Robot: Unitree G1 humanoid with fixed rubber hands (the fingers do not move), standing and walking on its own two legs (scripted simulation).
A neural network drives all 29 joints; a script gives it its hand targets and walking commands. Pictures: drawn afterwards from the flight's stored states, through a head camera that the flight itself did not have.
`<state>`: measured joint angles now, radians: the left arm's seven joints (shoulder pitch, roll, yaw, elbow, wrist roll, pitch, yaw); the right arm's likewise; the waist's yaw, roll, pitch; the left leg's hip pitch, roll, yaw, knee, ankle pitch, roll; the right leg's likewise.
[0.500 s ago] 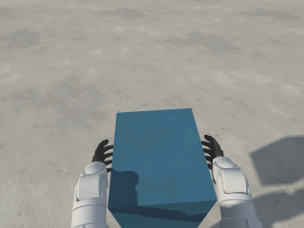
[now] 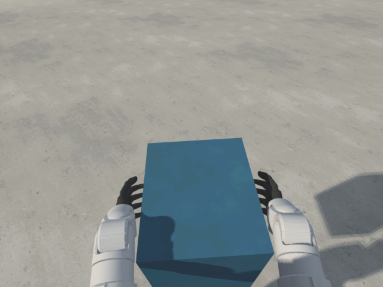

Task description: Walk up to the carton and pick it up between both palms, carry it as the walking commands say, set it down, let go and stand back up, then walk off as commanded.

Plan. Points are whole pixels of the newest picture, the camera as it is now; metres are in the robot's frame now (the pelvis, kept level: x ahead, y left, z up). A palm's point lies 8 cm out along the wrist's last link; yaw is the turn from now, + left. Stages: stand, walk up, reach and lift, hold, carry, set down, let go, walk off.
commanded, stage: hold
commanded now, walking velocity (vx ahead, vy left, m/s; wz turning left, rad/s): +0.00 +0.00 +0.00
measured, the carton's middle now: (199, 218) +0.29 +0.00 -0.04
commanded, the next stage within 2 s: carry in 0.86 s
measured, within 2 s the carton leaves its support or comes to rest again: neither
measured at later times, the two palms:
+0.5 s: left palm (123, 212) +0.27 +0.16 +0.04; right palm (272, 206) +0.27 -0.16 +0.04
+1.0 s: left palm (124, 210) +0.27 +0.16 +0.04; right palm (272, 203) +0.27 -0.16 +0.05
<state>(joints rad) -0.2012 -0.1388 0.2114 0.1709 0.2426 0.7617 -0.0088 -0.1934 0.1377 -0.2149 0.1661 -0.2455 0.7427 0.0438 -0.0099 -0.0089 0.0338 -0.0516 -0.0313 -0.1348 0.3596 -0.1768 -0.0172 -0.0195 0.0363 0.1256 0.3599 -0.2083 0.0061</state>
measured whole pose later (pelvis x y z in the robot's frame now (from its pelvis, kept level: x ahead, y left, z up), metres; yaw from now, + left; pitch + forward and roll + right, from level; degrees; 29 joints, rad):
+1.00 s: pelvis -0.01 -0.01 -0.01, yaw +0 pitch -1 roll +0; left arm -0.21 -0.09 0.17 0.07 0.17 0.83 0.01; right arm -0.19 0.12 -0.16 0.06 -0.19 0.81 -0.01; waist 0.01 -0.02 -0.07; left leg -0.29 -0.03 -0.12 0.55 -0.24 -0.03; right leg -0.27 0.04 0.09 0.57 -0.28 0.00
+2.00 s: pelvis -0.08 -0.20 -0.02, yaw +4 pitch +4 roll -2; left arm -0.15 -0.13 0.13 -0.34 0.09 1.17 0.09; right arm -0.12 0.13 -0.15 -0.38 -0.10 1.18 -0.05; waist 0.01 0.05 -0.09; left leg -0.44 0.20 0.07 0.71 -0.39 -0.08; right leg -0.42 -0.02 -0.09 0.57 -0.21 0.01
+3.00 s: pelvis -0.17 -0.47 -0.01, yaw +4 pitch +4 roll -2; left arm -0.13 -0.13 0.14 -0.38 0.09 1.20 0.09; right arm -0.11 0.13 -0.12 -0.38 -0.10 1.18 -0.06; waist 0.01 0.03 -0.08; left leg -0.36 0.18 0.11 0.57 -0.26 -0.06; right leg -0.43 -0.04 -0.07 0.66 -0.35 0.04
